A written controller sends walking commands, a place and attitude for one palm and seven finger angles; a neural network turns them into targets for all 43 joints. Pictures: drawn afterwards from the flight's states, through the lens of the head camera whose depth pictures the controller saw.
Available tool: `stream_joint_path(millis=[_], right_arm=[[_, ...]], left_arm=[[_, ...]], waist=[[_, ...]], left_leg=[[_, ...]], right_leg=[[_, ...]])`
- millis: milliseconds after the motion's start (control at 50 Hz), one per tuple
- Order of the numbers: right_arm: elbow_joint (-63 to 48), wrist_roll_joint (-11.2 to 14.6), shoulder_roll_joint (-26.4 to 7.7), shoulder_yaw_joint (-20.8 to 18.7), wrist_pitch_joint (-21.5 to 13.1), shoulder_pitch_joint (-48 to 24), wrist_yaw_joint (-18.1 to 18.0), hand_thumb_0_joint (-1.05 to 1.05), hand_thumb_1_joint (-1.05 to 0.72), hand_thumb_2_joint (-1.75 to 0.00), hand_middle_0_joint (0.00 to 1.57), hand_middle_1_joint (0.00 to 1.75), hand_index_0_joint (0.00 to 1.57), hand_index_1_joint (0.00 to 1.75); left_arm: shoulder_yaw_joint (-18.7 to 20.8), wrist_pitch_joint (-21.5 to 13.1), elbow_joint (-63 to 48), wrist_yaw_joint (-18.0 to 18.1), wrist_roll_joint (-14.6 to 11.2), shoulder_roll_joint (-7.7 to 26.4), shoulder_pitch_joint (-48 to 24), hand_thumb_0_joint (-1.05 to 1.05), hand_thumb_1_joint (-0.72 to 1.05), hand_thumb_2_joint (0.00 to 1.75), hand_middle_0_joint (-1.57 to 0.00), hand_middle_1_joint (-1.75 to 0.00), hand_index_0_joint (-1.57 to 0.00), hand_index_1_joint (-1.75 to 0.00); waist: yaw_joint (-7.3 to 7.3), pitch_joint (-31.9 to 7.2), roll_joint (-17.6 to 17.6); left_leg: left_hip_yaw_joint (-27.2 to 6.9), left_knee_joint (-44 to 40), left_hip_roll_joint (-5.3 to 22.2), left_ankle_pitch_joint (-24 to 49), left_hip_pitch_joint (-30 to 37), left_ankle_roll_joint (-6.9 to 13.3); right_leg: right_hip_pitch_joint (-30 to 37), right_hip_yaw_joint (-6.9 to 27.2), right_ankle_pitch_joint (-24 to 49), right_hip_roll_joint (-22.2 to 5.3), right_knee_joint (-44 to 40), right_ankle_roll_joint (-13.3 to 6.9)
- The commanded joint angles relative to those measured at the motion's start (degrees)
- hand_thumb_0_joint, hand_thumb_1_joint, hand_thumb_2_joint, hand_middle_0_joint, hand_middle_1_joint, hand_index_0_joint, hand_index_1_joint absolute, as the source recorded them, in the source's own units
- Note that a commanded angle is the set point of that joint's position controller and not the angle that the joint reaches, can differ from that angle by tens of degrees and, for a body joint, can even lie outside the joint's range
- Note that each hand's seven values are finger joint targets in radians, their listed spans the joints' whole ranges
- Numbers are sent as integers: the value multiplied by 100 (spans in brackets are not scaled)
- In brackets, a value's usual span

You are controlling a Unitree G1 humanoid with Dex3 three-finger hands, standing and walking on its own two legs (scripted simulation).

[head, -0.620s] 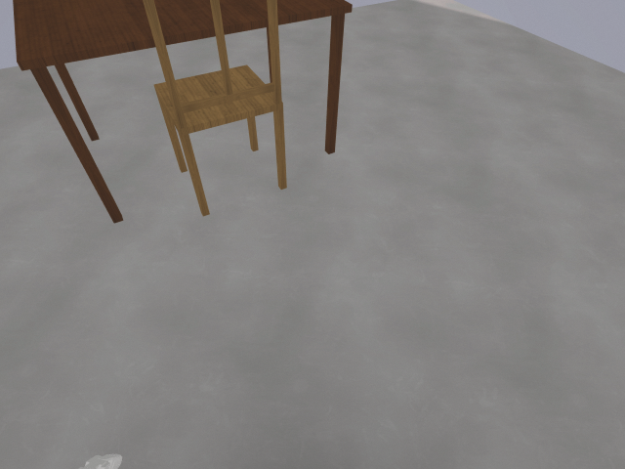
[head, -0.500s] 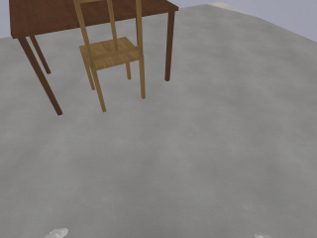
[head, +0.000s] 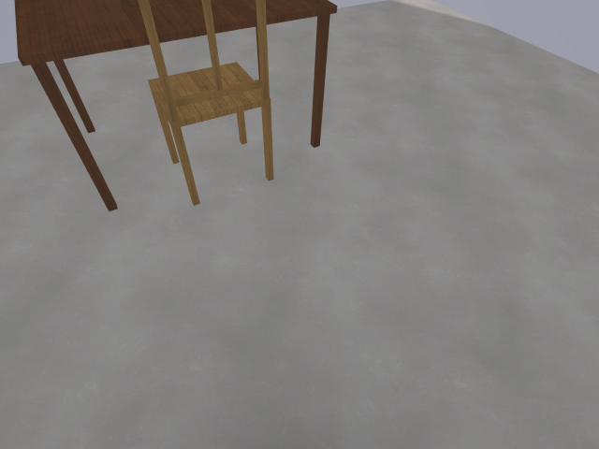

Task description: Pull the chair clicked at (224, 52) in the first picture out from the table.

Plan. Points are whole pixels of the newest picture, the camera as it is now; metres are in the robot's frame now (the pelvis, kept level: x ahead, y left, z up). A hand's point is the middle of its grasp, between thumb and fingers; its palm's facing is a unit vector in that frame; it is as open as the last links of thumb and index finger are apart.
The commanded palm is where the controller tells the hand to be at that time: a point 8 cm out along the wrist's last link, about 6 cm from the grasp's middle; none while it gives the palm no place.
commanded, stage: stand and wait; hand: left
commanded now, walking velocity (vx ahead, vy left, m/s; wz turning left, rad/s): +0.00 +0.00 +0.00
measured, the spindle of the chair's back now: (212, 44) +1.38 +0.40 -0.06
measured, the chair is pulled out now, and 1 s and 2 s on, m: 0.00 0.00 0.00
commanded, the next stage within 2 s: look at it before walking up in 0.20 s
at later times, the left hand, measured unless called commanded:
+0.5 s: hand out of the picture +0.07 +0.24 -0.15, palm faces -0.03 -0.94 -0.33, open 7.4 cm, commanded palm none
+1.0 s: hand out of the picture +0.06 +0.24 -0.16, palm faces -0.03 -0.95 -0.32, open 7.4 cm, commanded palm none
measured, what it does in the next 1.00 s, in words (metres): stands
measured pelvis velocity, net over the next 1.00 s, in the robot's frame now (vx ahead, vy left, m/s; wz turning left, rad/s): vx -0.01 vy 0.00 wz -0.02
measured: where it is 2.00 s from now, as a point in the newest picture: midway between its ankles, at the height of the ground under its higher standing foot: (306, 439)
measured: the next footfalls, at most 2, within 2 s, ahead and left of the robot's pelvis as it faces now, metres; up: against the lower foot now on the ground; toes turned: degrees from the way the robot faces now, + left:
left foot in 1.50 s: +0.24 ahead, +0.11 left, +0.00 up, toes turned -5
right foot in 2.00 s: +0.43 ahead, -0.17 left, +0.00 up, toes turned -32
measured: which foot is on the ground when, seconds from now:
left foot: down 0.00-1.00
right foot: down 0.00-1.00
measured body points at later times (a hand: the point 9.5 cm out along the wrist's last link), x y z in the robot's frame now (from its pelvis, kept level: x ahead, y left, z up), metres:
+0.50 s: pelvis -0.01 -0.01 +0.00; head -0.01 +0.00 +0.45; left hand +0.07 +0.29 -0.13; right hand +0.07 -0.30 -0.13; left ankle -0.01 +0.12 -0.74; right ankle -0.01 -0.13 -0.74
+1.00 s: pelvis -0.01 +0.00 +0.00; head -0.01 +0.00 +0.45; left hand +0.06 +0.29 -0.14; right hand +0.06 -0.29 -0.13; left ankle -0.01 +0.12 -0.74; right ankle -0.01 -0.13 -0.74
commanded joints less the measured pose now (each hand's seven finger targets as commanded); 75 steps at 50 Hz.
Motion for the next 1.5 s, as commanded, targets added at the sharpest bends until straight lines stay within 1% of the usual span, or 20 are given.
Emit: stream_joint_path(millis=[0,300,900,940,980,1020,1100,1140,1160,1180,1200,1220,1240,1260,1300,1380,1420,1440,1460,1480], right_arm=[[-399,26,-1152,-238,-155,-366,-48,0,-90,-90,20,30,20,30],[-296,23,-1148,-224,-149,-313,-24,0,-90,-90,20,30,20,30],[-240,37,-1136,-205,-155,-287,-28,0,-90,-90,20,30,20,30],[-96,-17,-481,-64,-60,91,-12,0,-90,-90,20,30,20,30],[-135,-48,-515,-127,10,288,-3,0,-90,-90,20,30,20,30],[-271,-68,-639,-214,26,359,-1,0,-90,-90,20,30,20,30],[-483,-46,-735,-377,-67,626,-20,0,-90,-90,20,30,20,30],[-582,-32,-655,-418,-129,581,-19,0,-90,-90,20,30,20,30],[-643,-26,-533,-419,-139,519,-7,0,-90,-90,20,30,20,30],[-773,-3,-292,-379,-162,345,9,0,-90,-90,20,30,20,30],[-974,11,11,-331,-195,45,28,0,-90,-90,20,30,20,30],[-1211,-16,4,-285,-262,-516,21,0,-90,-90,20,30,20,30],[-1271,-23,19,-301,-324,-654,18,0,-90,-90,20,30,20,30],[-1248,-18,87,-307,-360,-611,27,0,-90,-90,20,30,20,30],[-1213,2,248,-314,-335,-433,64,0,-90,-90,20,30,20,30],[-1149,58,453,-333,-311,30,132,0,-90,-90,20,30,20,30],[-937,53,366,-373,-349,730,87,0,-90,-90,20,30,20,30],[-690,37,147,-432,-387,1422,5,0,-90,-90,20,30,20,30],[-506,-25,-386,-589,-414,2195,-66,0,-90,-90,20,30,20,30],[-450,-93,-803,-659,-423,2702,-80,0,-90,-90,20,30,20,30]], left_arm=[[206,-174,-376,73,20,1149,-301,0,90,90,-20,-30,-20,-30],[200,-184,-328,57,35,1149,-323,0,90,90,-20,-30,-20,-30],[179,-195,-257,55,35,1115,-217,0,90,90,-20,-30,-20,-30],[49,-61,-107,63,36,457,161,0,90,90,-20,-30,-20,-30],[103,35,-183,-2,81,461,305,0,90,90,-20,-30,-20,-30],[180,71,-346,-78,107,445,426,0,90,90,-20,-30,-20,-30],[294,-47,-558,-164,123,164,844,0,90,90,-20,-30,-20,-30],[341,-127,-553,-177,124,15,1191,0,90,90,-20,-30,-20,-30],[374,-160,-520,-165,131,65,1371,0,90,90,-20,-30,-20,-30],[423,-207,-463,-129,146,237,1650,0,90,90,-20,-30,-20,-30],[504,-252,-313,-67,140,553,2088,0,90,90,-20,-30,-20,-30],[525,-312,-244,18,93,573,2546,0,90,90,-20,-30,-20,-30],[502,-341,-186,81,107,463,2587,0,90,90,-20,-30,-20,-30],[505,-350,-202,124,130,397,2487,0,90,90,-20,-30,-20,-30],[484,-370,-291,128,178,248,2097,0,90,90,-20,-30,-20,-30],[524,-375,-348,74,153,233,1531,0,90,90,-20,-30,-20,-30],[566,-356,-354,46,102,209,1300,0,90,90,-20,-30,-20,-30],[570,-353,-354,30,81,46,1303,0,90,90,-20,-30,-20,-30],[545,-330,-404,-21,40,-253,1467,0,90,90,-20,-30,-20,-30],[508,-348,-557,-60,21,-556,1532,0,90,90,-20,-30,-20,-30]], waist=[[-8,-443,30],[-13,-280,-21],[-3,-361,51],[-20,-407,45],[-26,16,47],[-11,473,215],[22,416,461],[168,289,557],[262,292,227],[378,355,-593],[507,425,-1694],[784,549,-1569],[685,534,-950],[566,363,-528],[320,169,-520],[-53,140,-818],[-397,34,-671],[-634,-319,-146],[-854,-923,1075],[-866,-1072,2069]], left_leg=[[-500,-423,660,1193,62,202],[-515,-562,658,752,-29,168],[-524,-587,698,1007,98,160],[-316,-462,680,251,162,56],[-323,-522,710,-1264,-172,117],[-518,-652,845,-2209,-509,245],[-902,-497,1326,-2410,-477,574],[-749,-34,1364,-1934,-617,579],[-433,505,1142,-1829,-1022,448],[173,1497,664,-1745,-1766,180],[767,2770,149,-1831,-2832,-72],[362,3517,239,-2040,-3606,-83],[140,3861,396,-1781,-3889,-102],[80,3851,533,-1745,-3865,-104],[86,3155,604,-1581,-3203,-122],[390,1978,370,-569,-1636,-118],[703,999,126,202,-214,-135],[563,598,242,136,857,-74],[-818,249,1301,-544,1985,215],[-2786,-823,2803,-1000,2077,764]], right_leg=[[53,492,1108,-628,-349,-226],[-137,604,600,-612,-559,-226],[-46,567,875,-618,-589,-200],[-190,586,50,-525,-510,-141],[-670,680,-1258,-348,-425,-205],[-1127,724,-1807,-158,-172,-276],[-1403,422,-1411,167,821,-322],[-1121,327,-1054,178,897,-350],[-807,671,-1194,27,627,-452],[-324,1633,-1164,-490,44,-719],[351,3139,-947,-1346,-839,-1171],[811,4013,231,-1774,-1124,-1604],[1154,3861,1199,-1824,-876,-1811],[1290,3459,1627,-1795,-587,-1807],[780,2686,1445,-1522,-533,-1537],[-448,1870,883,-1069,-726,-1113],[-1057,1380,736,-644,-256,-800],[-1337,1174,1144,-352,744,-667],[-2125,657,165,142,2321,-443],[-2952,68,-1902,520,4068,-223]])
